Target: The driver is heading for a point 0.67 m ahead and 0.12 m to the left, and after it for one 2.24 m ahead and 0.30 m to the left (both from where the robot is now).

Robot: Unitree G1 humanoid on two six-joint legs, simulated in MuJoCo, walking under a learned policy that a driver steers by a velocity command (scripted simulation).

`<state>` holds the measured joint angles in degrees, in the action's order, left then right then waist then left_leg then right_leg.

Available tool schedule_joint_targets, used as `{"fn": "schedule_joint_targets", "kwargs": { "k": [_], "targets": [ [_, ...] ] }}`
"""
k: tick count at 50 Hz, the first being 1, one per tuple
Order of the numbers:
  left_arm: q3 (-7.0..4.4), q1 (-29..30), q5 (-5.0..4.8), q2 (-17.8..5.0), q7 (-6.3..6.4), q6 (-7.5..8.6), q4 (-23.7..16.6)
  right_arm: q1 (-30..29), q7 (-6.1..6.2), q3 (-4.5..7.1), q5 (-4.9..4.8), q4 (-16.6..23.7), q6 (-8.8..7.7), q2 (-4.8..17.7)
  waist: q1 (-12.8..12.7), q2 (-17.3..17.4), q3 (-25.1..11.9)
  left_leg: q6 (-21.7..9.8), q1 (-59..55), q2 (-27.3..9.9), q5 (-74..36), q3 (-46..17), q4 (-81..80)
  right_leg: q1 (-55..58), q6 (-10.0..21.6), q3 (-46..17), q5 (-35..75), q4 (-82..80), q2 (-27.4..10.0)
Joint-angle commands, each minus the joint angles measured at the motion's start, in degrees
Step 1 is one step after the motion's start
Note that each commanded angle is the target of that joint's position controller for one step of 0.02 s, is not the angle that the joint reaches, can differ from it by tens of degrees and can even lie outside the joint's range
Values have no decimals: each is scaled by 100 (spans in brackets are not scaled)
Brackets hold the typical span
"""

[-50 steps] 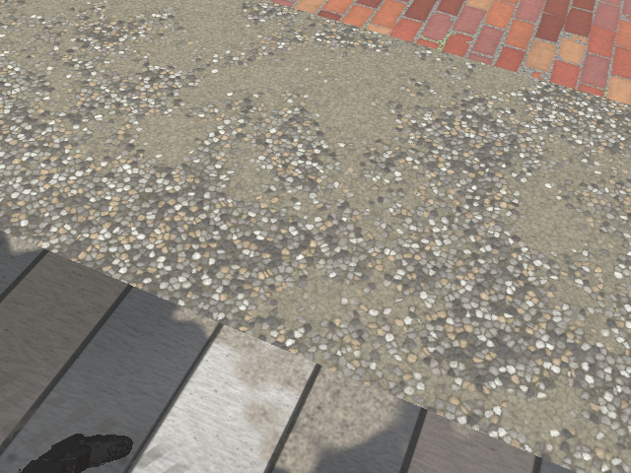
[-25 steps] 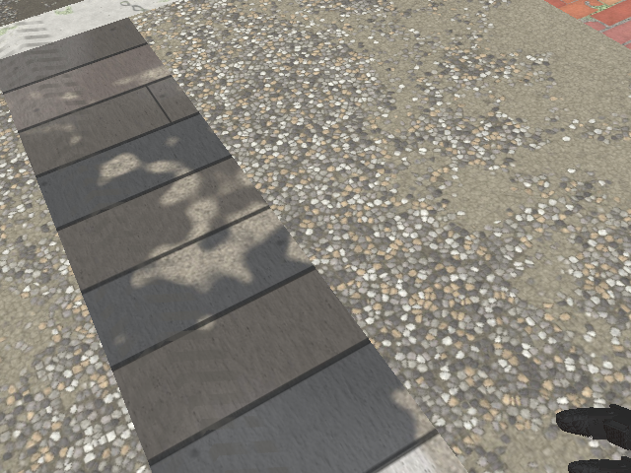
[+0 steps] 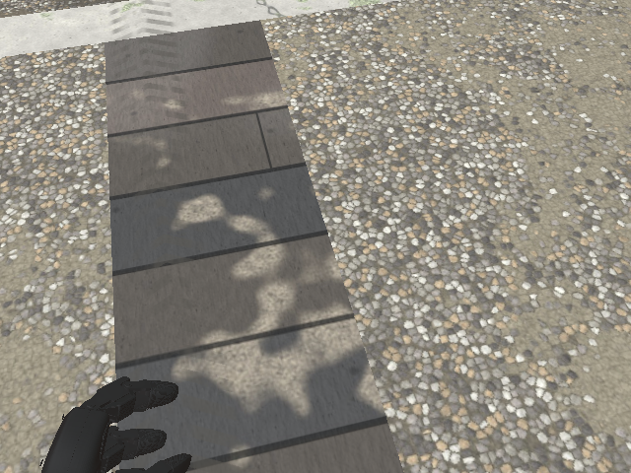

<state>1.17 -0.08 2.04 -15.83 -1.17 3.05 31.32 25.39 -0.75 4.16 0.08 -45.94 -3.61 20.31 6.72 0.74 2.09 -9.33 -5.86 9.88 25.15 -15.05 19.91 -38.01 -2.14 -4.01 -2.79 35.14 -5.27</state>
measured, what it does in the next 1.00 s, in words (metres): walks ahead, turning left: right foot, then left foot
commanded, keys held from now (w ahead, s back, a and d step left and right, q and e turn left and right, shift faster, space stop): w+q+shift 0.28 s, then w+shift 0.20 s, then shift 0.30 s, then e+shift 0.22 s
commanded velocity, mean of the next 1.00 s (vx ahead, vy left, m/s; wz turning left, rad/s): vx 0.69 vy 0.00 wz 0.43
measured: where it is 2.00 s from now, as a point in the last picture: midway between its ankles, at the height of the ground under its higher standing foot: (183, 309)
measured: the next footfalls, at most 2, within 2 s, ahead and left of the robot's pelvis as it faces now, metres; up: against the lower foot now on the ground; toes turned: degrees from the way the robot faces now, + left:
right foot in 0.04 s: +0.24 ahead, -0.18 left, +0.00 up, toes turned +5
left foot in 0.48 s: +0.59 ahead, +0.16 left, +0.00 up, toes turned +26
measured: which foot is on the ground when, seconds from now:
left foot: down 0.00-0.04, up 0.06-0.46, down 0.48-0.88, up 0.90-1.00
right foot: up 0.00-0.02, down 0.04-0.48, up 0.50-0.86, down 0.88-1.00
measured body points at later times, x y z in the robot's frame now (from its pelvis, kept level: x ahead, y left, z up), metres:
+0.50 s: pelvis +0.45 +0.05 -0.02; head +0.48 +0.07 +0.43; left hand +0.27 +0.26 -0.15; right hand +0.78 -0.05 -0.08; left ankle +0.55 +0.14 -0.72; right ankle +0.23 -0.18 -0.66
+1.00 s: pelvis +0.78 +0.17 +0.00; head +0.81 +0.20 +0.44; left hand +0.84 +0.48 -0.10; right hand +0.99 -0.03 -0.11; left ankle +0.61 +0.22 -0.61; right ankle +0.93 +0.18 -0.72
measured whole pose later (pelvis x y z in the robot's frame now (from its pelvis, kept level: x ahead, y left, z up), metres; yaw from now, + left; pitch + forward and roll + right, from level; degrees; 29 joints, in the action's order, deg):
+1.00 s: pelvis +0.78 +0.17 +0.00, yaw +25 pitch +1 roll +0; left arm -2.1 -6.6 0.7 -16.6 -1.8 3.8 37.7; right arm 12.1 1.0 1.9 0.7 -44.2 -1.6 15.7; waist 0.0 -1.6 3.9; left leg 1.6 23.0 6.4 28.5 -5.0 77.4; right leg -28.6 5.3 -0.9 -1.8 29.2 7.1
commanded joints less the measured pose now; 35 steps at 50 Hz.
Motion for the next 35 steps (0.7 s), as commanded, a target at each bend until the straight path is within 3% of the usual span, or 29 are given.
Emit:
{"fn": "schedule_joint_targets", "kwargs": {
  "k": [1, 2, 3, 4, 5, 6, 7, 9, 11, 14, 17, 19, 20, 21, 22, 23, 24, 25, 26, 27, 28, 29, 30, 31, 32, 33, 35],
  "targets": [
    [-462, -1796, -64, -1151, 178, 80, 151, -696, 10, 311, 24, 408, -101, 1319, -1430, 89, -1015, -36, 1719, -855, -5765, -680, 1993, 3891, 178, 432, -504, -312, 612],
    [-624, -3055, 1, -1491, 309, 95, 421, -989, -12, 232, 63, 496, -174, 1023, -2057, -35, -1627, 84, 2568, -597, -4926, -418, 3638, 5362, 282, 43, -1338, -119, 66],
    [-733, -3623, 253, -1905, 368, 120, 544, -931, 23, -23, -51, 793, -220, -9, -1930, -1636, -2215, 172, 4139, 4, -45, 204, 5657, 6548, 585, -2282, -3425, -836, -1728],
    [-761, -2851, 220, -1906, 270, 98, 449, -672, 49, -98, -117, 1030, -178, 186, -1321, -2368, -2397, 162, 4875, -201, 86, 566, 6308, 6181, 836, -4610, -4122, -1927, -2238],
    [-666, -2094, 160, -1279, 241, 60, 320, -999, 61, -58, 41, 854, -66, 472, -1230, -1375, -1429, 175, 5121, -710, -538, 734, 6320, 5321, 851, -3807, -4585, -1977, -1956],
    [-582, -1874, 117, -924, 214, 36, 377, -1217, -20, -56, 133, 833, 16, 509, -1164, -711, -853, 228, 5067, -966, -846, 891, 6086, 4593, 837, -2851, -3802, -1906, -1729],
    [-550, -1879, 126, -802, 202, 35, 504, -1394, -112, -58, 180, 848, 94, 434, -1098, -428, -540, 276, 4985, -1132, -880, 958, 5948, 4113, 760, -2146, -2999, -1954, -1520],
    [-488, -2100, 52, -625, 166, 132, 882, -1563, -279, -142, 204, 1043, 257, 98, -888, -599, -92, 356, 4997, -1401, -862, 977, 5839, 3443, 665, -1136, -2161, -2183, -1363],
    [-463, -2169, -64, -524, 78, 259, 1103, -1866, -352, -218, 194, 1285, 365, -99, -743, -547, 116, 381, 5252, -1550, -1138, 1038, 5711, 3266, 556, -328, -1278, -2427, -1340],
    [-465, -1850, -44, -565, 47, 396, 1199, -2351, -406, -261, 162, 1590, 401, -50, -489, -627, 368, 390, 5088, -1567, -2000, 1268, 4871, 2889, 432, 975, -16, -2732, -1032],
    [-487, -2197, -15, -731, 77, 428, 1430, -2906, -521, -344, 204, 1700, 342, -80, -601, -284, 737, 165, 4446, -1296, -2482, 1867, 3139, 2886, 466, 1731, 906, -3192, -744],
    [-512, -2447, -22, -1012, 96, 413, 1526, -2901, -515, -394, 208, 1609, 272, -187, -581, -336, 703, -69, 3793, -984, -2451, 2208, 2517, 3246, 548, 1942, 3055, -3038, -874],
    [-534, -2534, -33, -1160, 118, 369, 1573, -2774, -460, -364, 226, 1504, 246, -91, -480, -445, 552, -156, 3539, -723, -2229, 2354, 2381, 3661, 588, 1956, 4522, -2742, -957],
    [-571, -2582, -37, -1368, 142, 288, 1599, -2448, -390, -305, 252, 1357, 216, 58, -256, -608, 246, -243, 3154, -495, -1884, 2387, 2241, 4052, 613, 1953, 5579, -2138, -1032],
    [-611, -2501, -17, -1560, 169, 179, 1579, -1691, -319, -208, 244, 1104, 183, 267, 141, -757, -246, -331, 2358, -286, -1446, 2343, 2165, 4181, 659, 1931, 6229, -1061, -1109],
    [-616, -2307, -7, -1623, 207, 92, 1518, -431, -241, -78, 235, 690, 169, 485, 716, -832, -845, -465, 1003, -212, -1329, 2129, 1813, 3848, 701, 1887, 6236, 465, -1108],
    [-609, -2254, 4, -1534, 218, 66, 1459, 322, -129, 101, 270, 401, 205, 806, 982, -583, -1243, -493, -397, -492, -1007, 1524, 1491, 2815, 626, 1881, 4431, 2441, -798],
    [-439, -2647, -49, -570, 100, 96, 1165, -351, -5, 217, 247, 509, 255, 1340, -143, 1371, -1393, -493, -1558, -2053, -1381, -895, 1165, 709, 277, 1715, -2351, 4769, 251],
    [-417, -2728, -258, -851, 111, 147, 812, -329, 9, 266, 245, 761, 255, 1473, -91, 992, -2610, -1301, -2313, -2933, -2455, -2937, 374, -264, 263, 507, -2493, 5864, 531],
    [-409, -2002, -276, -909, 153, 195, 784, -352, 73, 243, 179, 647, 196, 1157, -7, 91, -1927, -1225, -1713, -2737, -3640, -2208, 247, -529, 267, 207, -1906, 5705, 258],
    [-343, -2034, -284, -731, 176, 208, 839, -479, 123, 167, 114, 434, 114, 868, -357, -135, -888, -1131, -498, -2636, -4937, -1372, 237, -379, 242, 317, -1770, 5146, 55],
    [-311, -1939, -160, -606, 176, 162, 898, -694, 127, 75, 102, 357, 32, 553, -599, -434, -491, -920, 311, -2358, -5213, -828, 201, -70, 226, 232, -1832, 4499, -127],
    [-298, -2097, -82, -574, 150, 64, 1002, -895, 146, -11, 104, 369, -23, 343, -804, -505, -286, -816, 942, -2245, -5681, -426, 48, 354, 197, 230, -1883, 4168, -148],
    [-483, -1921, -416, -801, 245, 250, 949, -1249, -3, -35, -133, 606, -187, 125, -813, -671, -566, -819, 1089, -2186, -5179, -532, -133, 460, 150, -70, -1905, 4119, -261],
    [-461, -1861, -407, -702, 264, 279, 878, -1373, -45, -31, -205, 526, -258, 183, -958, -510, -603, -813, 1130, -2150, -5196, -415, -221, 407, 106, -61, -1785, 3670, -348],
    [-438, -1707, -337, -564, 255, 287, 828, -1411, -20, -38, -240, 430, -275, 131, -987, -388, -429, -787, 1399, -2069, -5409, -131, -328, 367, 51, 14, -1754, 3171, -364],
    [-337, -1098, -218, -252, 194, 340, 576, -1394, 114, -43, -182, 294, -236, 139, -912, -134, -107, -560, 2065, -1570, -6011, 638, -449, 593, -11, 416, -1065, 1954, -96]
  ]
}}
Keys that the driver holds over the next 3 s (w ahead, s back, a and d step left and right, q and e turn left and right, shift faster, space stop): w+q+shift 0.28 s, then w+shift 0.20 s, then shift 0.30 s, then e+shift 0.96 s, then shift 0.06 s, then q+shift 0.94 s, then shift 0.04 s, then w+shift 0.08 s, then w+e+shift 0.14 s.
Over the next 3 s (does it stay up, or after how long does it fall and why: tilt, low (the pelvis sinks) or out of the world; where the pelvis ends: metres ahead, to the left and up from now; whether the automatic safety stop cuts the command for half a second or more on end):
stays up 0.96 0.27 0.03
